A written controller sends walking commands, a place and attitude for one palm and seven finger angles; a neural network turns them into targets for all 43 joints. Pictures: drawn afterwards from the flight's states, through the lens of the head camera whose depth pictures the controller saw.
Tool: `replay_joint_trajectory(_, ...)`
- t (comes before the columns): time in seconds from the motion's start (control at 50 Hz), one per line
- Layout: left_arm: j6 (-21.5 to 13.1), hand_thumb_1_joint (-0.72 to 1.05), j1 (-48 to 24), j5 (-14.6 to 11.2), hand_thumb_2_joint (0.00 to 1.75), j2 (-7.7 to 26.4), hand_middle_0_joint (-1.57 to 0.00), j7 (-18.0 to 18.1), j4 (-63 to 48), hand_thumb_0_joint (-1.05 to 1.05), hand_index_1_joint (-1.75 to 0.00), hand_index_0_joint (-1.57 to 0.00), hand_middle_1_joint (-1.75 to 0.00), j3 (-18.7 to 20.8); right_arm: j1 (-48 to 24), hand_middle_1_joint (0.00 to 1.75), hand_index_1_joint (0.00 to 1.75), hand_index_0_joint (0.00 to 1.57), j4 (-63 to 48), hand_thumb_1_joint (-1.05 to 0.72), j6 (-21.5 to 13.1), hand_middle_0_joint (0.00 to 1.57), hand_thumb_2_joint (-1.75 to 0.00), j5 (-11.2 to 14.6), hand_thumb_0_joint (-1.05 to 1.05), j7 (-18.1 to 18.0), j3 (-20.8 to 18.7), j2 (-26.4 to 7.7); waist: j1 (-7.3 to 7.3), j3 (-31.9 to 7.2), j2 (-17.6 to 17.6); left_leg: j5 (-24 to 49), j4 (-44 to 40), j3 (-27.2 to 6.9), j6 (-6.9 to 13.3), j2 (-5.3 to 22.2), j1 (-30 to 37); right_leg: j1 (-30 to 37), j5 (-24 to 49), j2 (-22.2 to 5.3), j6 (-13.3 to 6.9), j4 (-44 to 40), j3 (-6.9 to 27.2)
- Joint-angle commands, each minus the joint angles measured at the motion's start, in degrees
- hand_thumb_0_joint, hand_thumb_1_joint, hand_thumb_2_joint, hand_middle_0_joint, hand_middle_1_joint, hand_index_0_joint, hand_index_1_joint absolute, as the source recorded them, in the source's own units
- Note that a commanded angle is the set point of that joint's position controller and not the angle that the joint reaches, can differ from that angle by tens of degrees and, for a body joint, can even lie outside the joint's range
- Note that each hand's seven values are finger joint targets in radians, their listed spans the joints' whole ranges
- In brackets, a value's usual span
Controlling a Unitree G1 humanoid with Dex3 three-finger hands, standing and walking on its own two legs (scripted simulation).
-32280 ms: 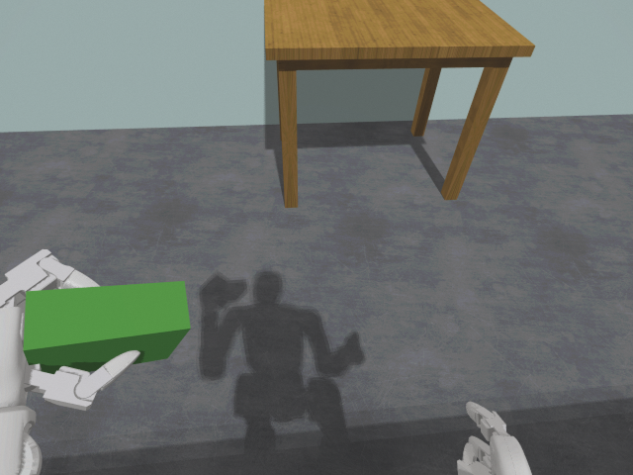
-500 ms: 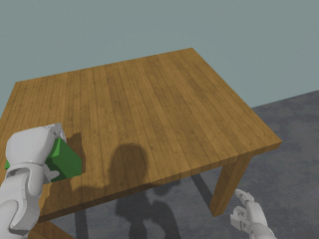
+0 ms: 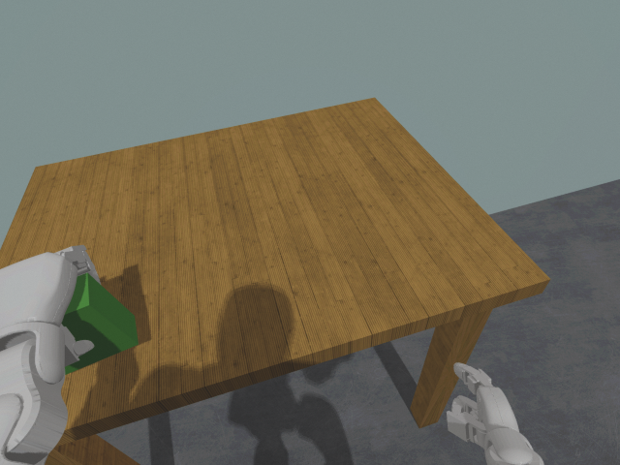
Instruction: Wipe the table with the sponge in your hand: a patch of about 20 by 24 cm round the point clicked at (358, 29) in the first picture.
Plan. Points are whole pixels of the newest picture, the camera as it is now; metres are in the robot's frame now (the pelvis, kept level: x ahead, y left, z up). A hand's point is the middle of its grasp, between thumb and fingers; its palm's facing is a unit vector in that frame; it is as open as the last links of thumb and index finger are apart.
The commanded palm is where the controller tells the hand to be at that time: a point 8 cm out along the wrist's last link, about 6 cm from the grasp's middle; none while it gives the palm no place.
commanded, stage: move the sponge above the wiping area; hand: left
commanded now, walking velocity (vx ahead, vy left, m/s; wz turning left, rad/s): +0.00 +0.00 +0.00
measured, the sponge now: (77, 335) +0.21 +0.35 +0.06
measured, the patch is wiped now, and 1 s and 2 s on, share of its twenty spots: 0.00 0.00 0.00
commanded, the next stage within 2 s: lower the sponge onto the table in 1.84 s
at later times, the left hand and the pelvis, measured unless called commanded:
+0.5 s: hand (65, 328) +0.20 +0.35 +0.10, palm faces -0.02 -0.09 -1.00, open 9.2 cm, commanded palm +0.18 +0.32 +0.17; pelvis -0.01 -0.01 +0.00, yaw +0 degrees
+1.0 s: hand (88, 350) +0.19 +0.32 +0.07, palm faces -0.11 -0.16 -0.98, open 9.2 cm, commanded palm +0.18 +0.32 +0.17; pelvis -0.01 +0.00 +0.00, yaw +1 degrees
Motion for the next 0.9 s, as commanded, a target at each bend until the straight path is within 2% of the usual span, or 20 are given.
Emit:
replay_joint_trajectory(0.0, 1.93, 0.10, -4.57, -0.74, 1.30, 6.71, -1.20, -4.84, -12.03, 0.00, -1.60, -1.20, -1.60, -0.93, -15.80, 0.30, 0.30, 0.20, -12.31, -0.90, -3.74, 0.20, -0.90, 0.73, 0.00, -0.76, -1.21, -6.39, -1.53, -8.88, -2.28, 12.62, -2.22, -3.58, 1.40, -0.91, 2.86, 0.61, 12.32, -0.42, -2.27, -2.57, 4.93)
replay_joint_trajectory(0.04, -0.37, 0.10, -3.28, -0.08, 1.30, 7.86, -1.20, -7.01, -15.07, 0.00, -1.60, -1.20, -1.60, -1.33, -12.33, 0.30, 0.30, 0.20, -12.88, -0.90, -3.95, 0.20, -0.90, 0.21, 0.00, -0.76, -1.27, -6.53, -2.22, -10.79, -3.97, 12.75, -1.19, -3.80, 2.11, -0.88, 2.74, 1.01, 13.40, -0.96, -1.66, -1.85, 3.64)
replay_joint_trajectory(0.1, -5.50, 0.10, -6.95, 2.47, 1.30, 16.73, -1.20, -5.97, -20.69, 0.00, -1.60, -1.20, -1.60, 6.68, -12.51, 0.30, 0.30, 0.20, -13.03, -0.90, -4.45, 0.20, -0.90, -0.97, 0.00, -1.52, -1.12, -6.27, -0.97, -11.64, -4.97, 12.00, -0.88, -4.38, 2.30, -0.71, 4.23, 0.75, 11.92, 0.01, -2.21, -1.96, 6.08)
replay_joint_trajectory(0.16, -10.18, 0.10, -8.44, 4.90, 1.30, 20.73, -1.20, -1.13, -18.88, 0.00, -1.60, -1.20, -1.60, 13.15, -8.11, 0.30, 0.30, 0.20, -11.58, -0.90, -4.58, 0.20, -0.90, -2.03, 0.00, -2.46, -1.81, -6.19, -0.11, -12.21, -2.77, 14.24, -0.25, -4.23, 1.78, -0.80, 5.00, 0.54, 11.72, -0.01, -2.78, -2.51, 5.36)
replay_joint_trajectory(0.2, -10.64, 0.10, -11.68, 5.61, 1.30, 24.34, -1.20, 2.89, -19.35, 0.00, -1.60, -1.20, -1.60, 17.59, -9.79, 0.30, 0.30, 0.20, -10.92, -0.90, -4.64, 0.20, -0.90, -1.69, 0.00, -2.52, -1.97, -6.32, 1.11, -10.97, 3.77, 13.41, -0.92, -4.68, 1.19, -0.81, 5.48, 0.07, 9.51, 0.79, -4.38, -3.27, 8.82)
replay_joint_trajectory(0.22, -9.88, 0.10, -11.43, 5.14, 1.30, 18.53, -1.20, 4.25, -18.28, 0.00, -1.60, -1.20, -1.60, 13.34, -8.25, 0.30, 0.30, 0.20, -11.15, -0.90, -4.47, 0.20, -0.90, -1.62, 0.00, -2.48, -2.56, -5.58, 0.55, -11.66, 4.96, 14.73, -0.39, -3.43, 1.17, -0.68, 5.38, 0.52, 10.41, 0.35, -4.20, -2.96, 6.59)
replay_joint_trajectory(0.28, -6.04, 0.10, -9.78, 2.46, 1.30, 17.42, -1.20, 5.56, -11.68, 0.00, -1.60, -1.20, -1.60, 13.13, -8.97, 0.30, 0.30, 0.20, -9.71, -0.90, -3.87, 0.20, -0.90, -0.64, 0.00, -1.49, -3.31, -6.77, 0.18, -9.17, 4.15, 14.21, -0.84, -3.55, 0.26, -0.61, 3.88, -0.04, 10.90, -0.11, -3.75, -3.39, 7.35)
replay_joint_trajectory(0.3, -4.31, 0.10, -8.86, 1.03, 1.30, 16.96, -1.20, 4.88, -10.06, 0.00, -1.60, -1.20, -1.60, 13.09, -11.67, 0.30, 0.30, 0.20, -9.89, -0.90, -4.10, 0.20, -0.90, -0.32, 0.00, -1.33, -2.76, -6.78, 0.72, -7.81, 2.66, 13.28, -1.45, -3.62, 0.42, -1.04, 3.60, 0.31, 10.57, 0.02, -3.80, -3.74, 8.14)
replay_joint_trajectory(0.38, 1.32, 0.10, -7.65, -1.53, 1.30, 12.77, -1.20, -2.27, -2.52, 0.00, -1.60, -1.20, -1.60, 4.73, -11.80, 0.30, 0.30, 0.20, -9.84, -0.90, -2.95, 0.20, -0.90, 0.82, 0.00, -1.68, -2.19, -8.15, -2.05, -4.18, -4.83, 8.28, -2.16, -3.17, 1.24, -1.16, -0.62, -1.38, 8.28, -1.02, -1.34, -4.06, 5.14)
replay_joint_trajectory(0.42, 0.77, 0.10, -7.62, -1.80, 1.30, 10.17, -1.20, -5.59, -3.35, 0.00, -1.60, -1.20, -1.60, 0.77, -12.28, 0.30, 0.30, 0.20, -11.13, -0.90, -3.82, 0.20, -0.90, 1.02, 0.00, -2.04, -1.79, -7.91, -2.80, -4.40, -4.82, 6.60, -1.56, -2.79, 1.91, -1.13, -0.38, -2.15, 7.33, -0.91, -1.30, -3.96, 4.75)
replay_joint_trajectory(0.46, -1.93, 0.10, -9.62, -0.47, 1.30, 11.85, -1.20, -7.76, -6.75, 0.00, -1.60, -1.20, -1.60, 0.40, -11.44, 0.30, 0.30, 0.20, -11.51, -0.90, -4.23, 0.20, -0.90, 0.65, 0.00, -2.22, -1.61, -7.67, -3.09, -8.09, -4.37, 6.99, -0.86, -3.31, 2.30, -1.42, 0.93, -1.30, 8.14, -1.16, -1.17, -3.24, 4.79)
replay_joint_trajectory(0.52, -9.78, 0.10, -12.65, 1.72, 1.30, 17.41, -1.20, -6.83, -17.44, 0.00, -1.60, -1.20, -1.60, 5.72, -9.90, 0.30, 0.30, 0.20, -12.80, -0.90, -6.17, 0.20, -0.90, -0.77, 0.00, -2.85, -1.51, -6.36, -1.81, -15.40, -2.29, 10.08, 0.57, -3.48, 2.78, -1.43, 4.79, 0.87, 9.66, -0.75, -1.72, -1.90, 4.60)
replay_joint_trajectory(0.56, -14.25, 0.10, -10.19, 2.73, 1.30, 20.02, -1.20, -3.69, -20.23, 0.00, -1.60, -1.20, -1.60, 10.60, -7.48, 0.30, 0.30, 0.20, -12.17, -0.90, -6.49, 0.20, -0.90, -1.77, 0.00, -3.31, -2.10, -6.00, -0.61, -16.50, -0.39, 13.22, 0.80, -3.71, 2.43, -1.19, 6.83, 0.90, 11.74, -0.49, -2.30, -1.92, 4.97)
replay_joint_trajectory(0.6, -15.64, 0.10, -7.63, 3.57, 1.30, 26.55, -1.20, 1.04, -20.57, 0.00, -1.60, -1.20, -1.60, 19.72, -8.22, 0.30, 0.30, 0.20, -11.56, -0.90, -6.55, 0.20, -0.90, -2.20, 0.00, -3.50, -2.18, -6.26, 1.53, -14.61, 1.96, 14.08, 0.40, -4.45, 1.64, -1.24, 5.68, 1.29, 11.88, 0.29, -3.70, -1.99, 7.73)
replay_joint_trajectory(0.62, -14.88, 0.10, -8.86, 4.10, 1.30, 22.34, -1.20, 3.14, -18.29, 0.00, -1.60, -1.20, -1.60, 17.36, -6.47, 0.30, 0.30, 0.20, -10.80, -0.90, -5.95, 0.20, -0.90, -2.13, 0.00, -3.38, -2.59, -5.61, 0.74, -13.74, 2.27, 15.18, 0.49, -3.60, 1.47, -0.93, 4.67, 0.74, 12.05, 0.16, -3.66, -1.84, 5.71)
replay_joint_trajectory(0.66, -11.95, 0.10, -9.76, 3.44, 1.30, 18.61, -1.20, 6.67, -14.80, 0.00, -1.60, -1.20, -1.60, 15.73, -6.80, 0.30, 0.30, 0.20, -10.48, -0.90, -5.07, 0.20, -0.90, -1.50, 0.00, -2.31, -3.64, -6.22, 0.69, -11.20, 4.21, 15.18, -0.05, -3.87, 0.32, -0.23, 3.75, -0.96, 10.65, 0.09, -4.09, -2.51, 7.02)
replay_joint_trajectory(0.7, -7.08, 0.10, -8.87, 0.61, 1.30, 17.36, -1.20, 7.61, -10.48, 0.00, -1.60, -1.20, -1.60, 15.39, -10.05, 0.30, 0.30, 0.20, -9.44, -0.90, -4.21, 0.20, -0.90, -0.36, 0.00, -1.36, -3.61, -6.72, 0.98, -7.37, 2.98, 13.30, -1.18, -3.70, -0.13, -0.38, 2.87, -1.01, 9.16, 0.34, -4.17, -3.57, 8.37)
replay_joint_trajectory(0.76, -1.17, 0.10, -6.17, -2.50, 1.30, 13.29, -1.20, 3.81, -3.76, 0.00, -1.60, -1.20, -1.60, 9.60, -10.57, 0.30, 0.30, 0.20, -9.77, -0.90, -2.88, 0.20, -0.90, 0.51, 0.00, -1.24, -3.28, -7.86, -0.23, -6.00, -4.22, 10.42, -1.89, -2.75, 0.46, -0.29, 0.14, -0.42, 8.93, -0.67, -1.98, -3.70, 5.24)
replay_joint_trajectory(0.82, 1.97, 0.10, -4.11, -2.79, 1.30, 10.10, -1.20, -1.77, -3.43, 0.00, -1.60, -1.20, -1.60, 3.72, -12.42, 0.30, 0.30, 0.20, -11.20, -0.90, -2.81, 0.20, -0.90, 1.12, 0.00, -1.29, -2.25, -8.12, -1.36, -5.73, -4.91, 8.80, -2.18, -2.74, 1.18, -0.79, -1.00, -0.36, 8.96, -0.73, -1.52, -3.17, 3.79)
replay_joint_trajectory(0.88, 0.24, 0.10, -6.29, -1.63, 1.30, 9.73, -1.20, -5.93, -8.82, 0.00, -1.60, -1.20, -1.60, 0.08, -11.89, 0.30, 0.30, 0.20, -12.42, -0.90, -3.54, 0.20, -0.90, 1.05, 0.00, -1.49, -1.76, -7.53, -2.50, -8.82, -3.09, 8.31, -1.47, -3.83, 2.01, -0.98, 0.56, -0.36, 9.19, -1.22, -1.33, -2.52, 3.73)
